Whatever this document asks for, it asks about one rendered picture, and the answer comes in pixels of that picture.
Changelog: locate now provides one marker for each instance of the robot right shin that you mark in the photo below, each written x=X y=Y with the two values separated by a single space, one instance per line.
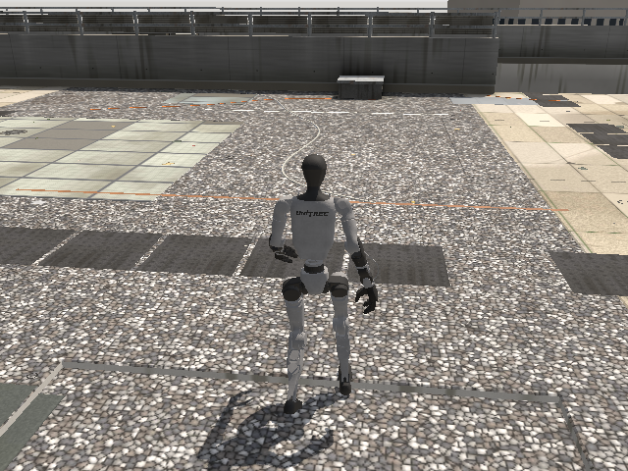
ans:
x=343 y=350

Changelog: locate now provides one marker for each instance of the robot right upper arm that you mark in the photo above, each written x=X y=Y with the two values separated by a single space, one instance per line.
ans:
x=344 y=207

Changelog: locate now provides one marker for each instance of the right robot forearm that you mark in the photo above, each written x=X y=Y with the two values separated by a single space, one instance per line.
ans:
x=362 y=267

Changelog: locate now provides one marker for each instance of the right robot hand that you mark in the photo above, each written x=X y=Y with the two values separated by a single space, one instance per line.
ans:
x=373 y=297

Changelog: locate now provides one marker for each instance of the robot left upper arm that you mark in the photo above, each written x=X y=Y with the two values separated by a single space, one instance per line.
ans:
x=282 y=207

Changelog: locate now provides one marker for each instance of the left robot forearm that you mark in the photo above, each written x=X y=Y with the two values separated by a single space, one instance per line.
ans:
x=277 y=250

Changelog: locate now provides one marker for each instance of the left robot thigh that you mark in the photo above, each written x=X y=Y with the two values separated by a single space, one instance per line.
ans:
x=293 y=296

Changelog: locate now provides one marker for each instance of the left robot hand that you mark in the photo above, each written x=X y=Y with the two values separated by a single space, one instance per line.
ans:
x=289 y=252

